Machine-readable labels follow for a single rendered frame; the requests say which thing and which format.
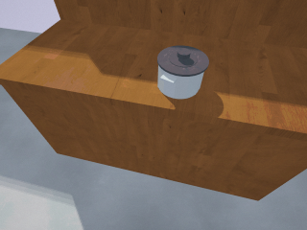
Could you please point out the table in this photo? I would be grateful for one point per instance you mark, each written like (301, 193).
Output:
(89, 84)

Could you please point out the lid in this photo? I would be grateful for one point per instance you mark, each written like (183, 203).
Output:
(196, 64)

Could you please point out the pot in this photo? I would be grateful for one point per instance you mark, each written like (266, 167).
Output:
(178, 87)

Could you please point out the knob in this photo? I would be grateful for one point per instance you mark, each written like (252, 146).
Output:
(183, 53)

